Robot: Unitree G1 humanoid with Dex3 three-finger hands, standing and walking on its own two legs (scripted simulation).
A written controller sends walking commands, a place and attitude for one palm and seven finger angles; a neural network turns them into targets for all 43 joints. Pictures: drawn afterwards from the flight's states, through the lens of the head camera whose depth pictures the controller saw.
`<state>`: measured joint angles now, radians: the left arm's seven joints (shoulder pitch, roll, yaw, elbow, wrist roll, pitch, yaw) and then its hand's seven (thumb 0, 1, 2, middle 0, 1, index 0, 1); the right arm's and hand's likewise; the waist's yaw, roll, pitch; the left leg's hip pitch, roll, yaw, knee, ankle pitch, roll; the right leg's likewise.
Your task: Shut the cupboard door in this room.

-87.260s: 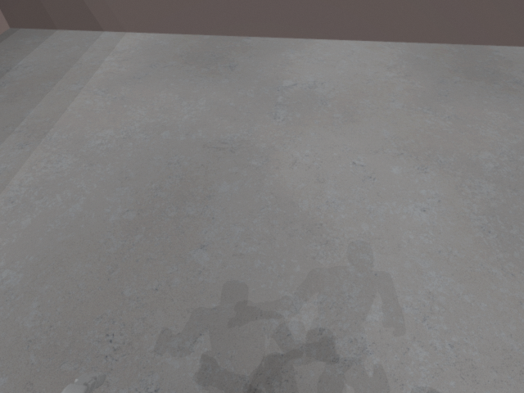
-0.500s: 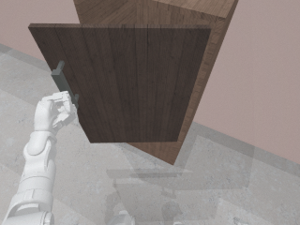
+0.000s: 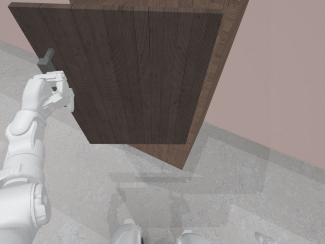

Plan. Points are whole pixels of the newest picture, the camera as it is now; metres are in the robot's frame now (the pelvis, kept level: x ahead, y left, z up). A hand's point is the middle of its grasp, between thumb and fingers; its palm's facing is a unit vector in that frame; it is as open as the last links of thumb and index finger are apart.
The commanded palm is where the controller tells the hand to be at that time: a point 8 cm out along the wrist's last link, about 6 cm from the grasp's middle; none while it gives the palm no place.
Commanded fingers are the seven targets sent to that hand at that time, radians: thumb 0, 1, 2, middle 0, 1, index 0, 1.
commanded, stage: push the door shut along its arc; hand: left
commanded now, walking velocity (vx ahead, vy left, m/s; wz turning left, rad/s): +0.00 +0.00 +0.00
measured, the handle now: (59, 79) +0.51 +0.27 +0.08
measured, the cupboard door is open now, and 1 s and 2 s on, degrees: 26 11 3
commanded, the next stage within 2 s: pull the fist back off the door in 1.48 s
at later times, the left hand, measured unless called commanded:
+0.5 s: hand (75, 81) +0.50 +0.22 +0.09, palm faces -0.18 -0.98 -0.01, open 3.2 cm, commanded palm +0.50 +0.25 +0.09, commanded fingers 0.00 0.90 0.90 -1.30 -1.50 -1.30 -1.50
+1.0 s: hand (103, 62) +0.57 +0.17 +0.09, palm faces -0.30 -0.95 +0.01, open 3.1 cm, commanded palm +0.57 +0.21 +0.09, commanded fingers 0.00 0.90 0.90 -1.30 -1.50 -1.30 -1.50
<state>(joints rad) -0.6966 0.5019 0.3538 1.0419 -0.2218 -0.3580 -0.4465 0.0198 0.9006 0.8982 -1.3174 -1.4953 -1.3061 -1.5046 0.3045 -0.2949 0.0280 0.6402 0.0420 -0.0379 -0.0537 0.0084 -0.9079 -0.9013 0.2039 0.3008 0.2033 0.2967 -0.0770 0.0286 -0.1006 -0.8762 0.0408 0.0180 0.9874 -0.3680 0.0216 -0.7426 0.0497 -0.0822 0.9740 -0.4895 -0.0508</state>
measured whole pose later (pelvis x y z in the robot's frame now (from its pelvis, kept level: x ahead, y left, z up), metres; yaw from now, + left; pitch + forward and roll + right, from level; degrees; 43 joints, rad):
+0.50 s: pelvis +0.00 +0.03 -0.02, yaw -1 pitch +20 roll -5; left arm -0.97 0.59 0.30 1.21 -0.16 -0.33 -0.48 0.02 0.90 0.90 -1.31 -1.50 -1.31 -1.50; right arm 0.38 -0.30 0.03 0.67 0.02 -0.03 -0.03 0.01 -0.91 -0.90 0.20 0.30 0.20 0.30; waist -0.15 0.03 -0.11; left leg -1.05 0.03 0.01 1.07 -0.39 0.06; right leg -0.89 0.04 -0.09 1.03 -0.49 -0.02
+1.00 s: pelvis +0.01 +0.03 -0.02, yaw -3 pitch +25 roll -5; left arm -1.19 0.65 0.34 1.32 -0.06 -0.27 -0.49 0.02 0.90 0.90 -1.29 -1.50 -1.30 -1.50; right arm 0.41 -0.29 0.05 0.65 0.00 -0.04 -0.02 0.00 -0.91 -0.90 0.21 0.30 0.21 0.30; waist -0.24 0.06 -0.10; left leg -1.13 0.05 0.02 1.11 -0.42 0.06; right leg -0.98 0.06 -0.07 1.05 -0.51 -0.02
